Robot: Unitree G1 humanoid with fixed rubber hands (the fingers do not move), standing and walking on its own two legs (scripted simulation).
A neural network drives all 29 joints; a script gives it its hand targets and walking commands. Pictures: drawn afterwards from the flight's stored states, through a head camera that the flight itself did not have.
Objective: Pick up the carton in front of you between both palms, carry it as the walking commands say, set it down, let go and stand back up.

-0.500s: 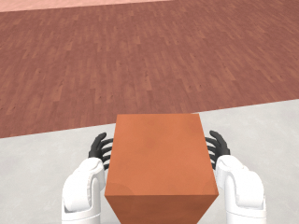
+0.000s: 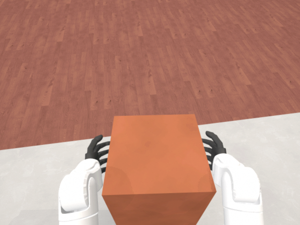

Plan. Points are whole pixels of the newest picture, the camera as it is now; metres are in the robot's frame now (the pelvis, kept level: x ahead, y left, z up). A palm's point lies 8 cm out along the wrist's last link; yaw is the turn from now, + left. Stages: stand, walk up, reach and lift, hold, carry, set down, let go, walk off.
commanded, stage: carry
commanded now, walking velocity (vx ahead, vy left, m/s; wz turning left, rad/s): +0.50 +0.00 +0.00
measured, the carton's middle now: (155, 173) +0.28 +0.00 +0.00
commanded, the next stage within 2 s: none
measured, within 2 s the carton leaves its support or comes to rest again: neither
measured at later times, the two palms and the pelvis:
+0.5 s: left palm (115, 76) +0.59 +0.13 +0.08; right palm (197, 72) +0.62 -0.16 +0.08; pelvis +0.34 -0.04 +0.00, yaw +5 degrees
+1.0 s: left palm (113, 21) +0.98 +0.18 +0.13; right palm (176, 19) +0.98 -0.12 +0.13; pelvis +0.68 +0.02 +0.00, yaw +1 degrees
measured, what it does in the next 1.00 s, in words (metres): walks ahead: right foot, then left foot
